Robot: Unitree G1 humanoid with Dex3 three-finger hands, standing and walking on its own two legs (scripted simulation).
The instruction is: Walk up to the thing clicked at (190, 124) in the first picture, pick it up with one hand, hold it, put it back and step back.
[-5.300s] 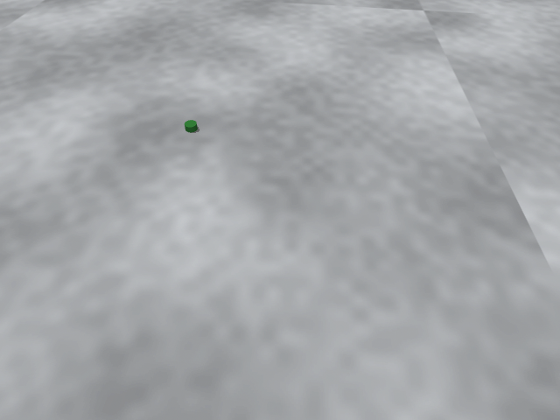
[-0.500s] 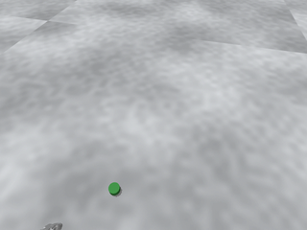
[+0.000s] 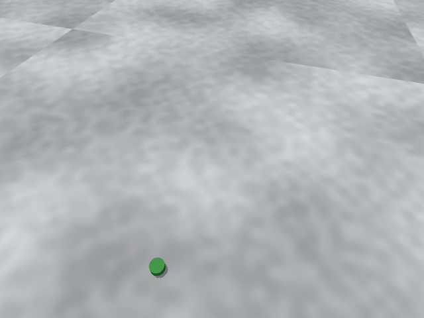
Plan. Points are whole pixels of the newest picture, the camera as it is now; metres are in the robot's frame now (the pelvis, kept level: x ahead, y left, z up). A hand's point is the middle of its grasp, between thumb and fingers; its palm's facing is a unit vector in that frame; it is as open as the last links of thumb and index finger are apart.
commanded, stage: walk up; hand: left
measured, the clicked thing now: (157, 266) +0.46 +0.25 -0.76
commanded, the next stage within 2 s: stand in 0.58 s
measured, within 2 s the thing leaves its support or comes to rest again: neither
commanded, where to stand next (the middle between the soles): +0.07 +0.00 m, yaw +0 degrees
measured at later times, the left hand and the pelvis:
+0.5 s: hand out of the picture +0.09 +0.25 -0.16, palm faces +0.00 -0.95 -0.33, open 7.4 cm; pelvis +0.01 +0.00 +0.00, yaw +0 degrees
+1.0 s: hand out of the picture +0.10 +0.25 -0.15, palm faces -0.01 -0.94 -0.34, open 7.4 cm; pelvis +0.02 -0.01 +0.00, yaw +1 degrees
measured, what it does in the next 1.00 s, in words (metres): stands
